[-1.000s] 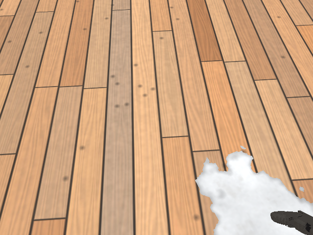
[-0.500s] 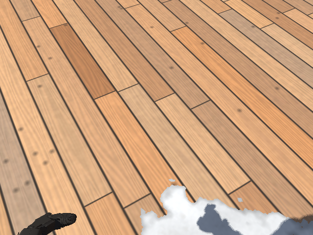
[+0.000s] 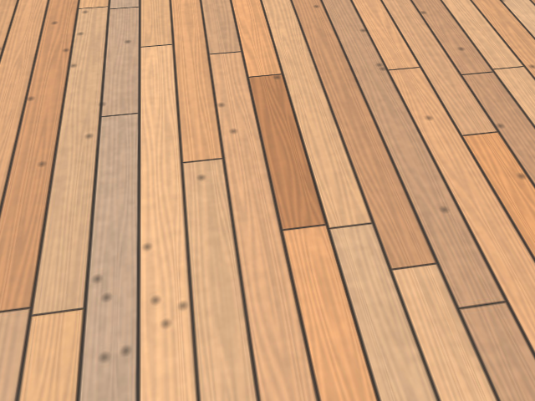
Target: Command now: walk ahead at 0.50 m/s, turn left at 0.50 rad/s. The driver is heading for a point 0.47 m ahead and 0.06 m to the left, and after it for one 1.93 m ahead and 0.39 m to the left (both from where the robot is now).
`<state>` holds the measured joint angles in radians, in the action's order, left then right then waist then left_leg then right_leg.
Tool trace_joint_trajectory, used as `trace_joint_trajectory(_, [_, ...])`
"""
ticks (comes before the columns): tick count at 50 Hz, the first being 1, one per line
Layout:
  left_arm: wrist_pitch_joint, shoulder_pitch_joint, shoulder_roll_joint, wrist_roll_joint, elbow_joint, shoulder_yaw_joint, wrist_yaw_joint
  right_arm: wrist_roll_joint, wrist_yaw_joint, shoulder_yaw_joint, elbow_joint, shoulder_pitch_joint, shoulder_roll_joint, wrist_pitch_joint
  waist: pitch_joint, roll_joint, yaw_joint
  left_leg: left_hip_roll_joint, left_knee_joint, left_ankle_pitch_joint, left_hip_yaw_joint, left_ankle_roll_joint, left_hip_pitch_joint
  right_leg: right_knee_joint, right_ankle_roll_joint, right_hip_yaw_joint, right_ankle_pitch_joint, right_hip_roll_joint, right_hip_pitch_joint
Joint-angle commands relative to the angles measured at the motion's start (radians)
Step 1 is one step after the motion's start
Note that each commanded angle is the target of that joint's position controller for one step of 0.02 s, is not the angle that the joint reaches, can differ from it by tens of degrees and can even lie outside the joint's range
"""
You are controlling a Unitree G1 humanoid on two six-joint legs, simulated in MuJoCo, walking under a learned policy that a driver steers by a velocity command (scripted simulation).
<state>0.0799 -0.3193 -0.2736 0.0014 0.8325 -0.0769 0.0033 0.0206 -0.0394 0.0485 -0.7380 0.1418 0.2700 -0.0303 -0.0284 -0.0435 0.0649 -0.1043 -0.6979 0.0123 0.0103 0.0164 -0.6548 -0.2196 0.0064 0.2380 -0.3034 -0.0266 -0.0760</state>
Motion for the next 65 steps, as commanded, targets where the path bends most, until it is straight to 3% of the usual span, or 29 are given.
trace_joint_trajectory(1, [-0.011, 0.016, -0.187, 0.017, -0.042, -0.048, 0.009, -0.001, -0.020, 0.012, 0.117, -0.105, 0.065, -0.012, -0.078, 0.079, -0.008, 0.010, 0.056, -0.081, -0.038, 0.043, -0.038, 0.012, 0.137, -0.060, 0.529, 0.330, -0.015])
trace_joint_trajectory(3, [-0.026, 0.033, -0.219, 0.023, -0.047, -0.056, 0.016, -0.001, -0.023, 0.032, 0.124, -0.048, 0.100, -0.005, -0.008, 0.114, -0.056, 0.080, 0.053, -0.185, -0.103, 0.082, 0.090, -0.140, 0.112, -0.032, 0.866, 0.323, -0.043])
trace_joint_trajectory(5, [-0.037, 0.052, -0.211, 0.029, -0.056, -0.048, 0.021, 0.005, -0.007, 0.086, 0.065, 0.218, 0.191, 0.002, 0.142, 0.090, -0.205, 0.171, 0.127, -0.154, -0.120, 0.149, 0.482, -0.528, 0.057, 0.010, 0.926, 0.260, 0.089])
trace_joint_trajectory(6, [-0.027, 0.013, -0.138, 0.000, -0.085, -0.023, 0.022, 0.008, 0.017, 0.120, 0.043, 0.326, 0.298, 0.013, 0.229, -0.081, -0.216, -0.005, 0.163, -0.170, 0.194, 0.235, 0.790, -0.872, 0.000, 0.017, 0.485, 0.181, 0.400])
trace_joint_trajectory(7, [0.006, -0.024, -0.047, -0.010, -0.130, 0.011, 0.011, 0.007, 0.013, 0.116, 0.081, 0.260, 0.345, -0.002, 0.346, -0.239, -0.118, -0.212, 0.340, -0.340, 0.773, 0.420, 1.013, -1.175, -0.047, -0.179, -0.278, -0.035, 0.743])
trace_joint_trajectory(8, [0.040, 0.080, -0.142, 0.023, -0.144, -0.007, -0.005, 0.001, 0.003, 0.088, 0.094, 0.267, 0.250, -0.017, 0.356, -0.096, -0.188, -0.222, 0.417, -0.379, 0.778, 0.380, 1.018, -1.208, -0.021, -0.346, -0.253, 0.018, 0.846])
trace_joint_trajectory(9, [0.057, 0.139, -0.151, 0.047, -0.165, -0.007, -0.012, -0.004, 0.002, 0.075, 0.088, 0.244, 0.207, -0.029, 0.229, -0.058, -0.177, -0.191, 0.415, -0.328, 0.632, 0.339, 0.909, -1.161, 0.005, -0.334, -0.176, 0.058, 0.882])
trace_joint_trajectory(10, [0.064, 0.145, -0.136, 0.029, -0.161, -0.003, -0.005, -0.003, 0.003, 0.068, 0.091, 0.182, 0.184, -0.034, 0.139, 0.035, -0.125, -0.144, 0.411, -0.221, 0.515, 0.302, 0.758, -1.058, 0.012, -0.329, -0.102, 0.103, 0.846])
trace_joint_trajectory(12, [0.048, 0.122, -0.151, -0.004, -0.146, -0.016, 0.000, -0.018, 0.013, 0.051, 0.121, 0.096, 0.137, -0.037, 0.090, 0.005, -0.064, -0.088, 0.440, -0.046, 0.397, 0.279, 0.577, -0.940, 0.000, -0.334, -0.024, 0.145, 0.722])
trace_joint_trajectory(16, [0.015, 0.153, -0.106, -0.019, -0.158, -0.005, 0.002, -0.011, 0.036, 0.062, 0.115, 0.113, 0.174, -0.041, 0.054, 0.013, -0.055, -0.042, 0.478, 0.098, 0.290, 0.283, 0.448, -0.756, -0.065, -0.297, 0.087, 0.125, 0.692])
trace_joint_trajectory(21, [0.024, 0.319, -0.066, -0.006, -0.189, 0.019, -0.015, -0.004, 0.054, 0.060, 0.082, 0.175, 0.175, -0.031, 0.026, -0.038, -0.131, 0.013, 0.470, -0.056, 0.215, 0.208, 0.406, -0.395, -0.082, -0.272, 0.409, 0.065, 0.595])
trace_joint_trajectory(26, [0.045, 0.366, -0.112, 0.003, -0.210, 0.007, -0.037, -0.003, 0.052, 0.058, 0.037, 0.238, 0.169, -0.026, 0.004, -0.057, -0.146, -0.071, 0.385, -0.071, 0.309, 0.192, 0.555, -0.286, -0.024, -0.294, 0.346, 0.060, 0.603])
trace_joint_trajectory(29, [0.054, 0.230, -0.147, 0.000, -0.177, -0.015, -0.033, -0.005, 0.052, 0.056, 0.036, 0.210, 0.163, -0.015, 0.044, -0.080, -0.064, -0.054, 0.248, 0.164, 0.308, 0.155, 0.598, -0.224, 0.039, -0.248, 0.256, 0.029, 0.439])
trace_joint_trajectory(30, [0.058, 0.104, -0.184, -0.011, -0.153, -0.030, -0.028, -0.013, 0.050, 0.042, 0.046, 0.204, 0.129, -0.015, 0.155, -0.047, -0.005, 0.002, 0.063, 0.195, 0.260, 0.125, 0.543, -0.251, 0.088, -0.300, 0.284, 0.091, 0.230])
trace_joint_trajectory(31, [0.057, -0.039, -0.264, -0.023, -0.138, -0.049, -0.026, -0.021, 0.052, 0.021, 0.061, 0.296, 0.074, -0.022, 0.324, 0.137, 0.004, 0.116, -0.264, -0.077, 0.177, 0.063, 0.293, -0.275, 0.207, -0.586, 0.257, 0.289, -0.120])
trace_joint_trajectory(32, [0.046, -0.112, -0.262, -0.006, -0.089, -0.054, -0.040, 0.003, 0.052, 0.010, 0.056, 0.370, 0.052, -0.033, 0.368, 0.369, -0.010, 0.209, -0.505, -0.593, 0.145, 0.014, 0.009, -0.108, 0.309, -0.981, -0.038, 0.412, -0.280])
trace_joint_trajectory(33, [0.043, -0.084, -0.177, 0.018, -0.095, -0.030, -0.041, 0.015, 0.051, 0.029, 0.055, 0.278, 0.148, -0.037, 0.237, 0.226, 0.021, 0.149, -0.591, -0.557, 0.191, 0.020, -0.104, -0.060, 0.269, -0.968, -0.240, 0.397, -0.200])
trace_joint_trajectory(36, [0.026, 0.062, -0.107, -0.006, -0.113, 0.001, -0.032, -0.014, 0.046, 0.034, 0.096, 0.105, 0.143, -0.043, 0.022, 0.097, -0.025, 0.033, -0.475, -0.344, 0.106, 0.019, -0.071, -0.002, 0.213, -0.656, 0.001, 0.283, 0.123])
trace_joint_trajectory(40, [0.035, 0.054, -0.116, 0.001, -0.090, 0.003, -0.025, -0.014, 0.042, 0.023, 0.092, 0.124, 0.083, -0.036, 0.028, 0.136, -0.057, -0.003, -0.338, -0.270, 0.064, -0.011, -0.010, 0.059, 0.227, -0.506, 0.226, 0.237, 0.201])
trace_joint_trajectory(46, [0.018, -0.015, -0.160, 0.015, -0.042, -0.004, -0.012, -0.015, 0.030, 0.004, 0.135, -0.061, 0.043, -0.050, -0.003, 0.108, 0.000, 0.016, 0.022, 0.022, 0.018, -0.033, 0.019, 0.079, 0.193, -0.351, 0.371, 0.194, 0.186])
trace_joint_trajectory(52, [-0.013, -0.102, -0.178, 0.022, 0.015, -0.007, -0.004, -0.001, -0.002, 0.005, 0.184, -0.197, 0.056, -0.065, -0.039, 0.112, 0.025, 0.053, 0.177, -0.001, 0.007, 0.006, 0.028, 0.014, 0.174, -0.362, 0.426, 0.264, 0.044])
trace_joint_trajectory(54, [-0.023, -0.089, -0.196, 0.022, 0.020, -0.013, 0.001, -0.004, -0.006, 0.016, 0.178, -0.156, 0.082, -0.068, -0.009, 0.128, -0.015, 0.077, 0.205, -0.072, -0.008, 0.036, 0.111, -0.058, 0.154, -0.357, 0.586, 0.274, 0.003])
trace_joint_trajectory(56, [-0.032, -0.055, -0.187, 0.015, 0.009, -0.006, 0.008, -0.026, 0.005, 0.050, 0.113, 0.070, 0.153, -0.071, 0.142, 0.117, -0.139, 0.102, 0.259, 0.051, -0.033, 0.093, 0.462, -0.348, 0.094, -0.292, 0.837, 0.191, 0.069])
trace_joint_trajectory(57, [-0.026, -0.044, -0.138, -0.014, -0.030, 0.015, 0.013, -0.051, 0.016, 0.064, 0.083, 0.236, 0.225, -0.070, 0.307, -0.001, -0.189, -0.093, 0.179, 0.363, 0.164, 0.159, 0.788, -0.650, 0.048, -0.261, 0.534, 0.122, 0.285])
trace_joint_trajectory(58, [-0.011, -0.223, -0.023, -0.014, -0.012, 0.051, 0.000, -0.049, 0.011, 0.067, 0.072, 0.239, 0.264, -0.062, 0.452, -0.259, -0.107, -0.335, 0.200, 0.489, 0.549, 0.347, 1.093, -0.987, -0.018, -0.280, -0.317, -0.048, 0.638])
trace_joint_trajectory(59, [-0.004, -0.179, -0.145, 0.006, 0.018, 0.022, -0.003, -0.032, 0.011, 0.049, 0.076, 0.254, 0.173, -0.051, 0.457, -0.118, -0.160, -0.295, 0.239, 0.447, 0.551, 0.321, 1.031, -1.073, -0.018, -0.403, -0.351, -0.016, 0.677])
trace_joint_trajectory(60, [-0.003, -0.078, -0.170, 0.028, -0.015, 0.012, -0.004, -0.027, 0.013, 0.035, 0.079, 0.173, 0.142, -0.049, 0.296, -0.085, -0.144, -0.256, 0.254, 0.515, 0.386, 0.285, 0.904, -1.072, -0.020, -0.373, -0.299, 0.028, 0.730])
trace_joint_trajectory(62, [-0.018, 0.003, -0.146, 0.007, -0.029, 0.012, 0.007, -0.024, 0.012, 0.019, 0.075, 0.054, 0.098, -0.049, 0.151, 0.010, -0.083, -0.172, 0.322, 0.544, 0.248, 0.244, 0.654, -0.953, -0.042, -0.319, -0.186, 0.098, 0.687])
trace_joint_trajectory(65, [-0.059, -0.060, -0.076, 0.002, -0.007, 0.022, 0.017, -0.045, 0.007, 0.012, 0.050, -0.020, 0.076, -0.060, 0.139, -0.045, -0.005, -0.116, 0.397, 0.568, 0.127, 0.237, 0.432, -0.788, -0.071, -0.304, -0.086, 0.117, 0.474])
